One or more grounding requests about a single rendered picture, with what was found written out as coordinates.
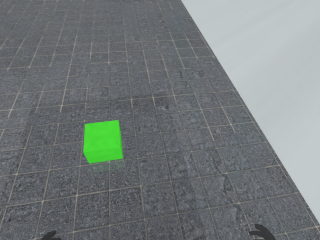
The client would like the robot left hand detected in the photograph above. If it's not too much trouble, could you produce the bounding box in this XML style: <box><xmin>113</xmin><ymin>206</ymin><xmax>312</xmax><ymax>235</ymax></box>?
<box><xmin>41</xmin><ymin>230</ymin><xmax>62</xmax><ymax>240</ymax></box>

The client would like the robot right hand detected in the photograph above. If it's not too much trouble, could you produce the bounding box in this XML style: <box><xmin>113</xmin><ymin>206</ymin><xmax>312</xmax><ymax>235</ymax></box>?
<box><xmin>249</xmin><ymin>224</ymin><xmax>276</xmax><ymax>240</ymax></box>

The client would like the carton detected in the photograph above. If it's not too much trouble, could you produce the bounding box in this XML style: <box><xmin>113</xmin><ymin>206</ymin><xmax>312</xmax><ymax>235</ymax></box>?
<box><xmin>83</xmin><ymin>120</ymin><xmax>123</xmax><ymax>164</ymax></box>

